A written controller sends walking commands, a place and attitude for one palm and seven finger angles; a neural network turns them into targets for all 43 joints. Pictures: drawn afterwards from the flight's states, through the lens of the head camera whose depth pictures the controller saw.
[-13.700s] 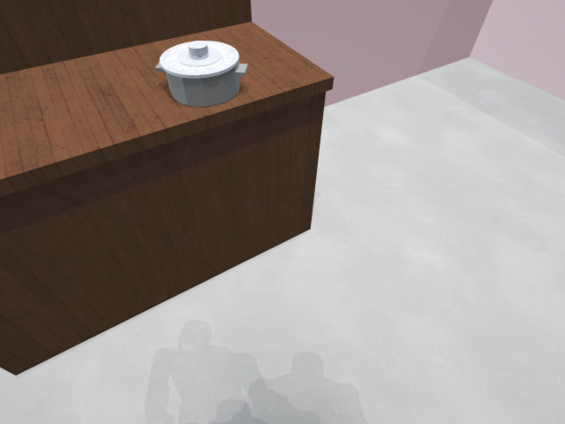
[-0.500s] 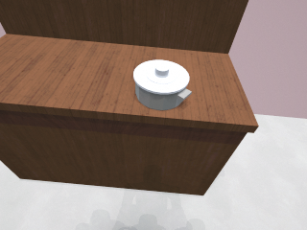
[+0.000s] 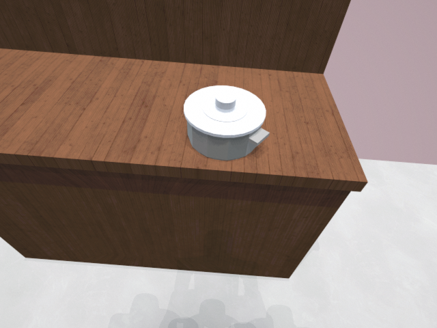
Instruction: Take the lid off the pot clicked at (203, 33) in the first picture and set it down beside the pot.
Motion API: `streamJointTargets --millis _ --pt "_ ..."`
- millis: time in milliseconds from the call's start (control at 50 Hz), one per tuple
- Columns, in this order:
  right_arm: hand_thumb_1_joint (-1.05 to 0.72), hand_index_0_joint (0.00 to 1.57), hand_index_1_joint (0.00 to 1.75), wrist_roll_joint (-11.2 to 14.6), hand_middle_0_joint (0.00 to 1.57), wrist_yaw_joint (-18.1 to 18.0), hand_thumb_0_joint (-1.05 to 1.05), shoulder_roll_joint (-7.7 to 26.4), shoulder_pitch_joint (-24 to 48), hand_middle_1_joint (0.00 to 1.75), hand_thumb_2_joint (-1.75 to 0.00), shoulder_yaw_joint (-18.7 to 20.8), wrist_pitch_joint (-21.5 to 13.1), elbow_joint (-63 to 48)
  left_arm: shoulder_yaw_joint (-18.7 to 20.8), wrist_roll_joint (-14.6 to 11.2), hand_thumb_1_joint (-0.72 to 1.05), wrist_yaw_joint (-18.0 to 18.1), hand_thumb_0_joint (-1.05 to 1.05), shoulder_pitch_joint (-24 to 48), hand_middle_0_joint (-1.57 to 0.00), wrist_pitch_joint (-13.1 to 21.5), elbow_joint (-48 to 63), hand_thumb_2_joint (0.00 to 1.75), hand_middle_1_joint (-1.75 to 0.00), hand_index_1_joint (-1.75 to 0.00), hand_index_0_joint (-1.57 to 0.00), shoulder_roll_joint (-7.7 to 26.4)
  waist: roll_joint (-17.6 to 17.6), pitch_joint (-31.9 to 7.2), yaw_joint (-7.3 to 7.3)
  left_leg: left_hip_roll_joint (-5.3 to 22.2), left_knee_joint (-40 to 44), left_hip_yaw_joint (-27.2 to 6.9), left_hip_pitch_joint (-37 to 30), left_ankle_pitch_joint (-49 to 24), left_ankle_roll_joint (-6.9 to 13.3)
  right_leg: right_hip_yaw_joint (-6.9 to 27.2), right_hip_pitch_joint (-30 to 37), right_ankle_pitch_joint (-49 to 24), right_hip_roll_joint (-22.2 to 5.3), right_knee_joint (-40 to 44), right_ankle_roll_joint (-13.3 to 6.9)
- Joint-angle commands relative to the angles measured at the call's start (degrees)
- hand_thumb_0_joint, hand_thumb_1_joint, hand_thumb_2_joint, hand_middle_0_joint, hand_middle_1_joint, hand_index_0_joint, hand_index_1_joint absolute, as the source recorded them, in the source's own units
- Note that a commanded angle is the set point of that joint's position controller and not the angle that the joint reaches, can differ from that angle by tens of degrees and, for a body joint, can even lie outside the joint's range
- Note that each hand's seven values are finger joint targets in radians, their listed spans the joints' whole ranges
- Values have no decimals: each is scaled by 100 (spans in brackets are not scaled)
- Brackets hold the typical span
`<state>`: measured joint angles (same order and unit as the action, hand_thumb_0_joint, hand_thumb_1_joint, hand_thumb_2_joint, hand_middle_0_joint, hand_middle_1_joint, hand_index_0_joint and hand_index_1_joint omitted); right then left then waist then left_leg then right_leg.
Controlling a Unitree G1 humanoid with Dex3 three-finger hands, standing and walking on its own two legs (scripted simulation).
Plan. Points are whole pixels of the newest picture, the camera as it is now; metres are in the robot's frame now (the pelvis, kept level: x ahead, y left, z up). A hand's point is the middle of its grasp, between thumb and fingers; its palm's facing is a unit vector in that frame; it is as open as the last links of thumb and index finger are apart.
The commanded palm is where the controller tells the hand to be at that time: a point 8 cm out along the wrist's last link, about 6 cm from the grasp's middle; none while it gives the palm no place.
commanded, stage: look again from close up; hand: left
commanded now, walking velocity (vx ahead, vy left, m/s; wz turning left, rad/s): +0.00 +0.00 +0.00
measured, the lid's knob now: (225, 100) +0.60 +0.03 +0.10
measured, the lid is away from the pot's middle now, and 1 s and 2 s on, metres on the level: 0.00 0.00 0.00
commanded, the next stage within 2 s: shuffle to correct the standing spot in 0.80 s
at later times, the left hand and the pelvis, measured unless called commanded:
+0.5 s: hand out of the picture +0.00 +0.14 -0.18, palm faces +0.04 -0.99 -0.13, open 7.4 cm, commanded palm none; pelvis +0.03 -0.01 +0.00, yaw -1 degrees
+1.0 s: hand out of the picture +0.01 +0.13 -0.18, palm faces +0.05 -0.99 -0.14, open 7.4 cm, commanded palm none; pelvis +0.04 -0.02 +0.00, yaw +0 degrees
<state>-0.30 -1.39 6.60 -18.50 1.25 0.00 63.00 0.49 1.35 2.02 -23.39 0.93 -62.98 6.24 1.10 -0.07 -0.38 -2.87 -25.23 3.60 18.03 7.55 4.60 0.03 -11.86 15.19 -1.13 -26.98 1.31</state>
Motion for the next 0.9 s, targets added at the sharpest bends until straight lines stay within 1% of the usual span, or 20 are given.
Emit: streamJointTargets --millis 0,20,60,80,160,180,260,280,360,380,420,460,520,560,580,660,680,800,840,880 --pt "-90 20 30 2 20 -33 0 502 -259 30 -90 90 -112 -193 28 -17 90 13 0 -623 -20 49 75 90 -30 -30 -20 354 -98 497 -9 808 866 -1123 -277 1390 -198 387 -616 300 -335 622 -350" --pt "-90 20 30 4 20 -32 0 489 -262 30 -90 81 -115 -176 26 -23 90 15 0 -606 -20 56 73 90 -30 -30 -20 366 -22 471 2 809 836 -1097 -348 1312 -203 391 -620 290 -342 634 -353" --pt "-90 20 30 3 20 -30 0 494 -271 30 -90 66 -131 -164 15 -34 90 17 0 -557 -20 69 68 90 -30 -30 -20 371 -128 461 17 810 818 -1081 -423 1139 -201 397 -605 131 -344 619 -359" --pt "-90 20 30 18 20 -39 0 461 -269 30 -90 67 -134 -158 22 -26 90 17 0 -567 -20 68 70 90 -30 -30 -20 377 -8 500 -2 819 818 -1075 -389 1126 -190 380 -566 124 -338 642 -355" --pt "-90 20 30 7 20 -40 0 510 -260 30 -90 53 -162 -131 14 -38 90 23 0 -526 -20 74 52 90 -30 -30 -20 380 -148 372 1 845 817 -1064 -556 891 -182 338 -470 -139 -349 576 -345" --pt "-90 20 30 19 20 -47 0 494 -251 30 -90 48 -163 -137 19 -30 90 22 0 -513 -20 67 60 90 -30 -30 -20 393 -125 445 -8 841 828 -1051 -495 891 -177 342 -435 -127 -331 589 -342" --pt "-90 20 30 14 20 -50 0 506 -237 30 -90 27 -181 -100 5 -50 90 26 0 -465 -20 89 34 90 -30 -30 -20 396 -31 333 11 816 682 -939 -716 478 -187 390 -396 -310 -386 631 -355" --pt "-90 20 30 23 20 -55 0 479 -261 30 -90 28 -181 -101 18 -42 90 28 0 -416 -20 82 58 90 -30 -30 -20 414 32 417 9 815 693 -925 -643 455 -184 372 -369 -296 -368 646 -348" --pt "-90 20 30 13 20 -54 0 502 -199 30 -90 14 -175 -62 8 -53 90 29 0 -394 -20 86 34 90 -30 -30 -20 417 -55 466 10 789 649 -890 -726 382 -203 407 -401 -312 -393 684 -354" --pt "-90 20 30 25 20 -58 0 472 -212 30 -90 14 -172 -63 13 -44 90 29 0 -388 -20 81 54 90 -30 -30 -20 435 72 530 2 792 643 -879 -671 371 -196 394 -383 -306 -387 709 -351" --pt "-90 20 30 13 20 -60 0 503 -213 30 -90 2 -180 -44 15 -51 90 30 0 -350 -20 81 57 90 -30 -30 -20 430 -94 480 16 790 623 -863 -747 243 -204 403 -357 -396 -405 693 -356" --pt "-90 20 30 13 20 -59 0 512 -202 30 -90 0 -184 -35 13 -56 90 30 0 -347 -20 85 51 90 -30 -30 -20 443 -81 425 11 798 611 -867 -813 177 -199 396 -319 -446 -405 690 -357" --pt "-90 20 30 13 20 -60 0 497 -191 30 -90 -1 -165 -22 14 -50 90 26 0 -305 -20 72 65 90 -30 -30 -20 454 -33 620 13 769 646 -856 -675 352 -219 405 -365 -290 -389 736 -360" --pt "-90 20 30 9 20 -62 0 508 -193 30 -90 -5 -170 -22 13 -60 90 22 0 -321 -20 78 66 90 -30 -30 -20 452 -59 540 8 776 615 -859 -757 271 -212 410 -342 -349 -396 738 -361" --pt "-90 20 30 23 20 -64 0 488 -201 30 -90 -2 -163 -18 21 -53 90 23 0 -303 -20 74 79 90 -30 -30 -20 464 59 599 3 775 633 -851 -683 366 -212 388 -326 -246 -385 772 -355" --pt "-90 20 30 11 20 -70 0 513 -222 30 -90 -8 -195 9 24 -65 90 26 0 -284 -20 89 80 90 -30 -30 -20 462 -42 342 14 793 544 -838 -880 -72 -203 382 -184 -563 -408 706 -356" --pt "-90 20 30 25 20 -73 0 505 -208 30 -90 -10 -195 -1 25 -56 90 26 0 -287 -20 87 81 90 -30 -30 -20 477 42 384 -1 789 544 -833 -838 -73 -197 374 -158 -550 -401 721 -350" --pt "-90 20 30 17 20 -79 0 519 -173 30 -90 -14 -176 28 18 -61 90 25 0 -312 -20 75 57 90 -30 -30 -20 456 -88 532 5 778 576 -836 -832 82 -213 386 -250 -422 -405 773 -362" --pt "-90 20 30 9 20 -80 0 521 -201 30 -90 -21 -183 45 20 -64 90 24 0 -311 -20 73 29 90 -30 -30 -20 455 -134 452 13 798 603 -859 -921 27 -204 365 -233 -467 -400 736 -362" --pt "-90 20 30 22 20 -85 0 502 -217 30 -90 -22 -179 48 22 -56 90 24 0 -294 -20 65 28 90 -30 -30 -20 463 -18 565 -1 805 648 -865 -804 120 -199 341 -214 -380 -378 762 -345"
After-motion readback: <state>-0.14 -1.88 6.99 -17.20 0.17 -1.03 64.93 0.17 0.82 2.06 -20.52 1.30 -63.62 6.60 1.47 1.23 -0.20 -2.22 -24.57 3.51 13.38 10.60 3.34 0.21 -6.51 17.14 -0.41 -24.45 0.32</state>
